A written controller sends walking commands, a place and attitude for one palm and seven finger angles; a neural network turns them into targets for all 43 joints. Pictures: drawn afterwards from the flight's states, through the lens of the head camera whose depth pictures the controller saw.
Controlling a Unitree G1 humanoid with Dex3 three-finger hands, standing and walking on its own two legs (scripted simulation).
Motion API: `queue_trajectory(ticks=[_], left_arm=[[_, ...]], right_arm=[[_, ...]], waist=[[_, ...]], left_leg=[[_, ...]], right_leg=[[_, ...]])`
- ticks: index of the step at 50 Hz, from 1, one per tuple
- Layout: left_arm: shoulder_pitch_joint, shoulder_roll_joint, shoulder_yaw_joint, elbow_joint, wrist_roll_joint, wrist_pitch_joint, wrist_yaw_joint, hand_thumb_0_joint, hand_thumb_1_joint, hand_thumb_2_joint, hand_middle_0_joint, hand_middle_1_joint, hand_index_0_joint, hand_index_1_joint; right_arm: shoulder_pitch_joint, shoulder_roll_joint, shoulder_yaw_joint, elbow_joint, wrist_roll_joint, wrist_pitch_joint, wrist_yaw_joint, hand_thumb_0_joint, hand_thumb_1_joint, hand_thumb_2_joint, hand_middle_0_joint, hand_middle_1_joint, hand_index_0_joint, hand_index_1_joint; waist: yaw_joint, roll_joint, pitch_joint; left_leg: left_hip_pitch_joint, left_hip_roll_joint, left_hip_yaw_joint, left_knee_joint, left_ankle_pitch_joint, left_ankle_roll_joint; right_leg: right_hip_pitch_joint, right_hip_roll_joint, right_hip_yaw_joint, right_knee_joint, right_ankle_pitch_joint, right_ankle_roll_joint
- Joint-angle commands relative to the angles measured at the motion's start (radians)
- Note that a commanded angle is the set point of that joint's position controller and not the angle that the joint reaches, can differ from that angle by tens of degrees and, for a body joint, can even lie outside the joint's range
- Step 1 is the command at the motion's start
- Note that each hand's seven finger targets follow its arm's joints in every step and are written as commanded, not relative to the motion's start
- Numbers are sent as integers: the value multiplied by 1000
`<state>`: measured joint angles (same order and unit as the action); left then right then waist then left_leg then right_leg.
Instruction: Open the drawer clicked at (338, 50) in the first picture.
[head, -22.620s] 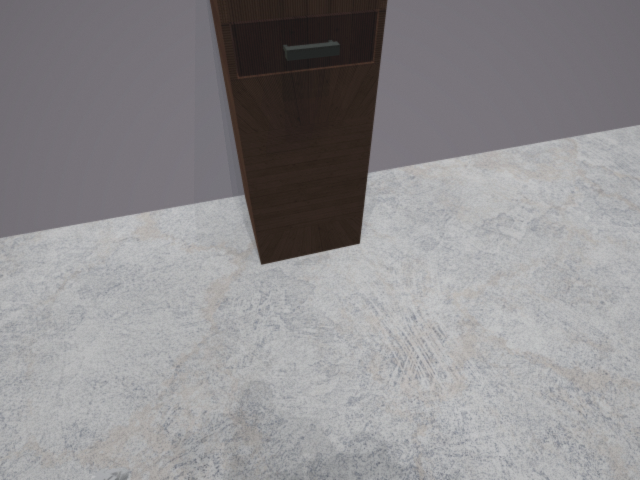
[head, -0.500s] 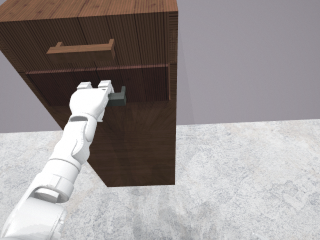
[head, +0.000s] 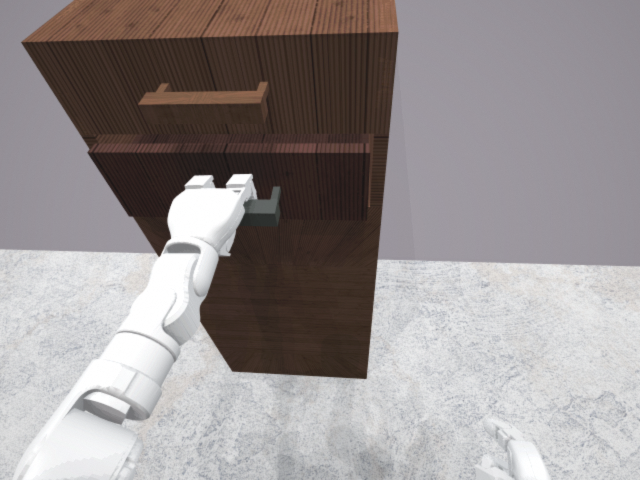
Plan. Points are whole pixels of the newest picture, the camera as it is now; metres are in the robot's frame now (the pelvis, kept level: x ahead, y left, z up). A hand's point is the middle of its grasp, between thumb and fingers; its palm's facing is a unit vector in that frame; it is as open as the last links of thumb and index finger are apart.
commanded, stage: pull the drawer open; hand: left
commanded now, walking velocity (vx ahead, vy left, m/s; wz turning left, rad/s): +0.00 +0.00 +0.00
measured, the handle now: (230, 201) +0.46 +0.17 +0.09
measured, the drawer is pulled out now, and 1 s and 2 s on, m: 0.03 0.12 0.30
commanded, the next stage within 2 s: none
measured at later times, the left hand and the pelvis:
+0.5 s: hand (212, 277) +0.34 +0.17 +0.07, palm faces +0.04 -0.11 -0.99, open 6.8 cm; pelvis +0.00 +0.00 +0.00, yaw -3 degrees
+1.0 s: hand (207, 294) +0.32 +0.17 +0.07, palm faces +0.01 -0.12 -0.99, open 6.7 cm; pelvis -0.01 +0.00 +0.00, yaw -2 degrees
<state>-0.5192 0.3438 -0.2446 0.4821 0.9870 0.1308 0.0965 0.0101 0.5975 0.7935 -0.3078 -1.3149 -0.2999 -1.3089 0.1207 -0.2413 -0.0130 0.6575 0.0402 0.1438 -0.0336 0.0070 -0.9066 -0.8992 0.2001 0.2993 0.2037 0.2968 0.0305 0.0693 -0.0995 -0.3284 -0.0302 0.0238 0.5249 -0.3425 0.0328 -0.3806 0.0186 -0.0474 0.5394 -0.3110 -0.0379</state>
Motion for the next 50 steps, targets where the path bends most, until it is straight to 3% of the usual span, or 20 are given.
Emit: queue_trajectory(ticks=[1, 4, 5, 6, 9, 11, 14, 19, 21, 23, 24, 25, 29, 32, 34, 37, 40, 48, 49, 50], left_arm=[[-448, 147, 86, -188, 9, -20, 44, 0, 900, 900, -400, -1350, -400, -1350], [-457, 212, 136, -166, 17, -30, 52, 0, 900, 900, -400, -1350, -400, -1350], [-481, 196, 117, -165, 19, -33, 53, 0, 900, 900, -400, -1350, -400, -1350], [-438, 164, 105, -164, 13, -34, 53, 0, 900, 900, -400, -1350, -400, -1350], [-315, 214, 162, -223, 4, -45, 56, 0, 900, 900, -400, -1350, -400, -1350], [-226, 168, 138, -291, -12, -49, 53, 0, 900, 900, -400, -1350, -400, -1350], [-36, 188, 179, -431, -38, -46, 53, 0, 900, 900, -400, -1350, -400, -1350], [180, 201, 212, -634, -55, -32, 63, 0, 900, 900, -400, -1350, -400, -1350], [267, 153, 179, -706, -48, -20, 78, 0, 900, 900, -400, -1350, -400, -1350], [-95, 181, 145, -632, -9, -1, 105, 0, 900, 900, -400, -1350, -400, -1350], [-120, 213, 170, -602, 1, 9, 118, 0, 900, 900, -400, -1350, -400, -1350], [-87, 207, 166, -559, 22, 25, 125, 0, 900, 900, -400, -1350, -400, -1350], [-152, 160, 99, -563, 27, 56, 107, 0, 900, 900, -400, -1350, -400, -1350], [-153, 132, 78, -480, 16, 63, 76, 0, 900, 900, -400, -1350, -400, -1350], [-191, 157, 91, -487, 9, 48, 60, 0, 900, 900, -400, -1350, -400, -1350], [-205, 123, 70, -449, 7, 26, 44, 0, 900, 900, -400, -1350, -400, -1350], [-98, 132, 90, -524, 6, -1, 35, 0, 900, 900, -400, -1350, -400, -1350], [285, 134, 147, -787, -23, -27, 41, 0, 900, 900, -400, -1350, -400, -1350], [336, 165, 176, -820, -28, -28, 46, 0, 900, 900, -400, -1350, -400, -1350], [385, 121, 142, -856, -24, -22, 50, 0, 900, 900, -400, -1350, -400, -1350]], right_arm=[[-7, -105, -38, -117, -3, -32, -8, 0, -900, -900, 200, 300, 200, 300], [11, -117, -42, -111, -8, -30, -11, 0, -900, -900, 200, 300, 200, 300], [8, -109, -39, -115, -5, -30, -11, 0, -900, -900, 200, 300, 200, 300], [9, -105, -42, -123, -4, -34, -8, 0, -900, -900, 200, 300, 200, 300], [0, -116, -47, -143, -8, -33, 2, 0, -900, -900, 200, 300, 200, 300], [-19, -106, -45, -164, -4, -36, 12, 0, -900, -900, 200, 300, 200, 300], [-43, -112, -52, -195, -6, -45, 31, 0, -900, -900, 200, 300, 200, 300], [-91, -115, -49, -210, -2, -64, 48, 0, -900, -900, 200, 300, 200, 300], [-108, -99, -47, -215, -3, -74, 55, 0, -900, -900, 200, 300, 200, 300], [-81, -114, -43, -152, 0, -77, 34, 0, -900, -900, 200, 300, 200, 300], [-74, -115, -47, -142, 1, -82, 23, 0, -900, -900, 200, 300, 200, 300], [-75, -106, -45, -133, -2, -84, 18, 0, -900, -900, 200, 300, 200, 300], [-92, -101, -41, -119, -3, -72, 12, 0, -900, -900, 200, 300, 200, 300], [-121, -92, -24, -124, -2, -62, 2, 0, -900, -900, 200, 300, 200, 300], [-126, -97, -21, -131, -4, -57, -3, 0, -900, -900, 200, 300, 200, 300], [-130, -83, -13, -139, -6, -56, -7, 0, -900, -900, 200, 300, 200, 300], [-142, -78, -15, -174, -15, -58, 5, 0, -900, -900, 200, 300, 200, 300], [-162, -73, -21, -224, -18, -63, 55, 0, -900, -900, 200, 300, 200, 300], [-168, -82, -22, -226, -16, -65, 59, 0, -900, -900, 200, 300, 200, 300], [-173, -71, -17, -234, -17, -67, 67, 0, -900, -900, 200, 300, 200, 300]], waist=[[-31, -99, -346], [-25, -97, -375], [-30, -76, -370], [-22, -87, -358], [9, -77, -400], [18, -74, -382], [45, -74, -417], [53, -80, -351], [55, -61, -323], [-18, -56, -268], [-15, -64, -266], [2, -42, -285], [-2, -30, -356], [2, -78, -289], [2, -93, -296], [2, -92, -269], [36, -68, -334], [67, -69, -317], [70, -58, -307], [73, -43, -302]], left_leg=[[114, 2, -11, 19, 592, -1], [106, 1, -9, 19, 580, -4], [98, 0, -11, 18, 564, -3], [94, 1, -12, 15, 559, -2], [100, 5, -13, 10, 585, -4], [94, 10, -14, 2, 600, -1], [113, 16, -15, 2, 683, -2], [109, 20, -8, -17, 640, -3], [129, 23, -13, -15, 670, -3], [134, 21, -21, -10, 590, -13], [134, 20, -18, -11, 550, -12], [141, 13, -15, -11, 571, -13], [204, 10, -22, 0, 651, -30], [160, 3, -19, -17, 566, -17], [162, 2, -21, -19, 540, -15], [154, 0, -23, -18, 521, -12], [153, -2, -19, -13, 560, -9], [142, 11, -15, -13, 645, -5], [136, 13, -16, -13, 640, -10], [138, 12, -16, -13, 650, -8]], right_leg=[[208, -5, 50, 4, 552, 0], [229, -6, 57, 5, 556, -2], [218, -6, 54, 8, 540, -2], [217, -4, 50, 7, 525, -3], [262, -5, 59, 9, 528, -5], [268, -5, 56, 12, 543, -3], [323, -9, 63, 18, 613, 2], [317, -6, 69, 3, 595, 6], [289, -1, 62, 5, 583, 5], [185, 11, 59, -10, 490, 3], [185, 15, 61, -17, 449, -1], [199, 13, 59, -13, 464, -5], [224, 9, 55, -9, 509, -6], [224, 3, 50, -17, 489, -1], [237, 2, 53, -21, 480, -2], [212, 0, 47, -20, 457, -2], [274, -7, 59, -5, 502, -3], [316, -7, 63, 6, 599, 5], [318, -6, 63, 6, 584, 2], [310, -6, 60, 8, 579, 2]])
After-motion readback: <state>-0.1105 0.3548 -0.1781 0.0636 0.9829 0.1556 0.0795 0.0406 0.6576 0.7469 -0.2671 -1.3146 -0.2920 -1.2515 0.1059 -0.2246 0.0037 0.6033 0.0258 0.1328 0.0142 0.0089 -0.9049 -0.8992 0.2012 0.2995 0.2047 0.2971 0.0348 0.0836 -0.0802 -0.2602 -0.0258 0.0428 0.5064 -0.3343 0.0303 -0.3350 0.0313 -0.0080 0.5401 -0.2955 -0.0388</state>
